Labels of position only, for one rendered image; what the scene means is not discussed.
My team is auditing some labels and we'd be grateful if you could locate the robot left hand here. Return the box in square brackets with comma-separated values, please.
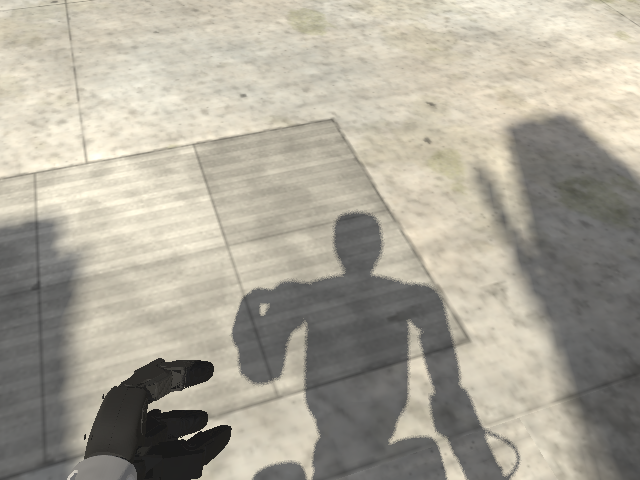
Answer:
[84, 358, 232, 480]

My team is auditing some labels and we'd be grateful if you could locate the left robot forearm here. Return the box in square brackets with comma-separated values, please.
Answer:
[67, 455, 137, 480]

